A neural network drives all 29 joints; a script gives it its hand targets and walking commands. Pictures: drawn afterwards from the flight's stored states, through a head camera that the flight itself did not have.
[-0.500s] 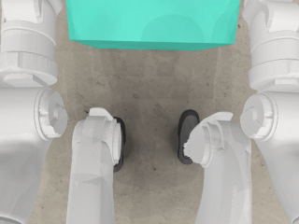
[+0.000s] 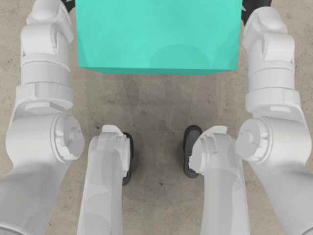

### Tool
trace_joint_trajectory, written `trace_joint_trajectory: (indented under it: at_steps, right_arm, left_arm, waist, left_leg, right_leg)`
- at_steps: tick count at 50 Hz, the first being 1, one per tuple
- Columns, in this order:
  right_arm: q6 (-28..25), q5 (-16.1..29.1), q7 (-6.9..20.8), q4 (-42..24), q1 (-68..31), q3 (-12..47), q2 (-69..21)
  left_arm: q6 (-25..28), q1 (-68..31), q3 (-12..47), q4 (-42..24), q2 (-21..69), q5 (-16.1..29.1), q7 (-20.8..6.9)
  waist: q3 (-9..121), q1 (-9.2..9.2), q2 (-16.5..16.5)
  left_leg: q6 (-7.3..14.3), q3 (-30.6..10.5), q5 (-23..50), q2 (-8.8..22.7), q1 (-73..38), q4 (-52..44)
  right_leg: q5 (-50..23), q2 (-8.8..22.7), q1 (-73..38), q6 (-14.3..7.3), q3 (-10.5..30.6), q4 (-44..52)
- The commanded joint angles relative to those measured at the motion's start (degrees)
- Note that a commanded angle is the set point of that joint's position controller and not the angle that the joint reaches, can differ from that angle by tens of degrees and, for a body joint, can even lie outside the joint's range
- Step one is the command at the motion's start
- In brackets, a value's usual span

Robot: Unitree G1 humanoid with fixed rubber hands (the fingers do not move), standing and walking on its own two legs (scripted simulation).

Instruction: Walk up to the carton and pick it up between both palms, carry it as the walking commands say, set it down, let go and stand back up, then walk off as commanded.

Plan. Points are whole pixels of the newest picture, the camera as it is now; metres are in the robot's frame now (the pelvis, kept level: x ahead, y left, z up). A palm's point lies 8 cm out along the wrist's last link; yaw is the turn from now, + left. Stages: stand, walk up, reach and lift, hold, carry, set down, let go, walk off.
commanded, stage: reach and lift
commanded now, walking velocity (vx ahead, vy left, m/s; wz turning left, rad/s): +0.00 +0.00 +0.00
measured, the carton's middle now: (157, 6) +0.58 +0.01 -0.18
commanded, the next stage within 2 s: none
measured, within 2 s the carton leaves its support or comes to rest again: neither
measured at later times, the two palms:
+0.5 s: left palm out of the picture +0.53 +0.19 -0.02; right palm (281, 6) +0.53 -0.18 -0.03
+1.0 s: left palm out of the picture +0.51 +0.18 +0.05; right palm out of the picture +0.50 -0.18 +0.04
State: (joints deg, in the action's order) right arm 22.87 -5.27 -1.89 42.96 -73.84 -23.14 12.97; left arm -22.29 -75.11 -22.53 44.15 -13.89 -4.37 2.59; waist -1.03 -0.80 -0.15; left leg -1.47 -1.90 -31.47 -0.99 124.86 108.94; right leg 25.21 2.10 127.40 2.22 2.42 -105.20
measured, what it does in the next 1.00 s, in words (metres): rises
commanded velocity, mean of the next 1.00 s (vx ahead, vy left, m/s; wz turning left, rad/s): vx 0.00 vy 0.00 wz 0.00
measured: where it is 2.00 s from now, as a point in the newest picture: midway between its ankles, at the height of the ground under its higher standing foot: (157, 163)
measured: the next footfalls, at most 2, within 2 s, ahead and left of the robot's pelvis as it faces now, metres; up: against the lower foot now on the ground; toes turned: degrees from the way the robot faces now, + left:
none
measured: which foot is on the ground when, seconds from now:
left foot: down 0.00-1.00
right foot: down 0.00-1.00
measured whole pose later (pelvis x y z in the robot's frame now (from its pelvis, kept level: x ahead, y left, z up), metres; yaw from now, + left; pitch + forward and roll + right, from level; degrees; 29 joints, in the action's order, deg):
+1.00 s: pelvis +0.01 +0.00 +0.11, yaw +0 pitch +46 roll +1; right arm 27.1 -12.7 0.6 34.2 -58.3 -27.5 4.6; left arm -25.9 -60.0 -27.9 36.0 -5.5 -11.8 -0.5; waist 9.9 -0.8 -0.1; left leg -1.5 -1.7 -26.9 -0.4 105.8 87.0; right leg 21.5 1.9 108.4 1.6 1.8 -84.1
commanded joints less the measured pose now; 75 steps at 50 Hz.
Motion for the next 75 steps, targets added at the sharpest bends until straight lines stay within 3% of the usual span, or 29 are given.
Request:
trace_joint_trajectory:
  at_steps: [1, 35, 75]
  right_arm:
    - [-1.54, 9.53, 16.73, -7.41, -38.34, 24.09, -51.54]
    - [1.89, 5.76, 21.41, -9.46, -27.00, 24.62, -58.76]
    - [2.40, 2.67, 25.36, -11.79, -11.96, 25.53, -64.49]
  left_arm:
    - [0.37, -35.00, 23.66, -5.87, 52.75, 9.38, -20.86]
    - [-2.80, -24.24, 22.81, -7.38, 59.50, 5.24, -24.76]
    - [-2.94, -8.76, 23.93, -8.53, 63.97, 2.04, -28.94]
  waist:
    - [71.74, -0.10, 0.47]
    - [72.18, -0.17, 0.89]
    - [65.13, -0.48, 0.98]
  left_leg:
    - [1.16, 7.51, 16.83, -5.90, -30.38, -12.98]
    - [1.24, 7.65, 18.29, -6.84, -39.59, -26.84]
    - [1.73, 5.81, 20.25, -6.81, -54.97, -45.99]
  right_leg:
    - [-14.94, -7.78, -45.09, -2.30, -8.23, 5.59]
    - [-15.84, -8.90, -55.64, -2.01, -8.09, 19.62]
    - [-19.32, -9.03, -74.15, -2.25, -6.25, 39.19]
